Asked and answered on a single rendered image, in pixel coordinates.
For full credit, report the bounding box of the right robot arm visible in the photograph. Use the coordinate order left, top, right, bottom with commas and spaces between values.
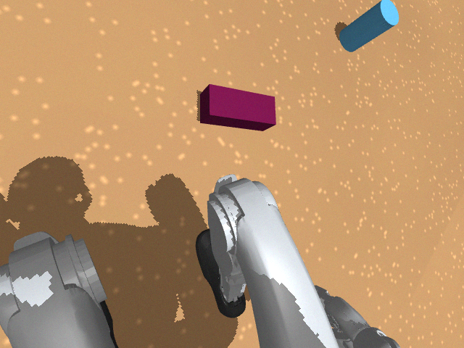
353, 327, 401, 348

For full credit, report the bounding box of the right robot foot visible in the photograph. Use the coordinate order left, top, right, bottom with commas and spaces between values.
196, 229, 246, 318

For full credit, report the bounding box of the right robot hand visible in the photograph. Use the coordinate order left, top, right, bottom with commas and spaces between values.
315, 285, 370, 348

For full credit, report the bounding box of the left robot foot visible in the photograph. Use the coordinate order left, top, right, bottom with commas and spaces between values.
100, 301, 118, 348

